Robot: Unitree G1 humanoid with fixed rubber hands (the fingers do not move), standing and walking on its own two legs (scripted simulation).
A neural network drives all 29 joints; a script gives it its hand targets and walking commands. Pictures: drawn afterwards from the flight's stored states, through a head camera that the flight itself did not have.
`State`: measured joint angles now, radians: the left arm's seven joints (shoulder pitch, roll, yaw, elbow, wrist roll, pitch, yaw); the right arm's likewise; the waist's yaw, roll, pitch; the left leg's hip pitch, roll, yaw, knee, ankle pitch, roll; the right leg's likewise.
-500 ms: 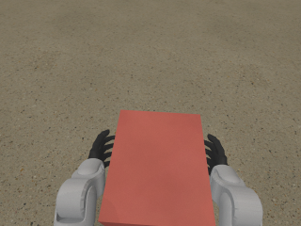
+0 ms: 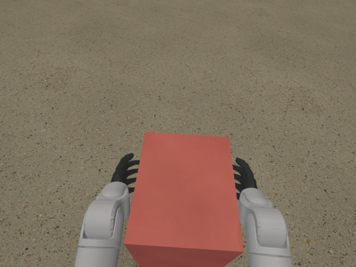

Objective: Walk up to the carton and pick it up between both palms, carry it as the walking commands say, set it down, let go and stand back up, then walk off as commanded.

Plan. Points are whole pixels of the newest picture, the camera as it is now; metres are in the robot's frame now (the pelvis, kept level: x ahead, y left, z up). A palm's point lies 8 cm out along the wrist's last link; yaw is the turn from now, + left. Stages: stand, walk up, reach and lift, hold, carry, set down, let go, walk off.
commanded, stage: carry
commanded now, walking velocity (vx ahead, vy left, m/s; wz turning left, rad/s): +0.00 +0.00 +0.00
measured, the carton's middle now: (181, 209) +0.26 +0.00 -0.02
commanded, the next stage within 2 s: none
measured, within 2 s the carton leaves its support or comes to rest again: neither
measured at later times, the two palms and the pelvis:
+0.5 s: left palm (109, 210) +0.22 +0.15 +0.04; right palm (242, 215) +0.23 -0.12 +0.04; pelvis -0.04 +0.01 +0.00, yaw +1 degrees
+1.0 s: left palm (106, 224) +0.20 +0.16 +0.01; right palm (238, 230) +0.21 -0.12 +0.02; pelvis -0.07 +0.02 +0.00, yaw +1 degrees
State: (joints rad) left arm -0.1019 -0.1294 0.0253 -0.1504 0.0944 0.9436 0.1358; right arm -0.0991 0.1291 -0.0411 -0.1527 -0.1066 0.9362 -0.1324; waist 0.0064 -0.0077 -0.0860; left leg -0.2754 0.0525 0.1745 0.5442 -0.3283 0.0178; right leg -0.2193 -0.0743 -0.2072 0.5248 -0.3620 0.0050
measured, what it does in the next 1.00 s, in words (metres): shifts its weight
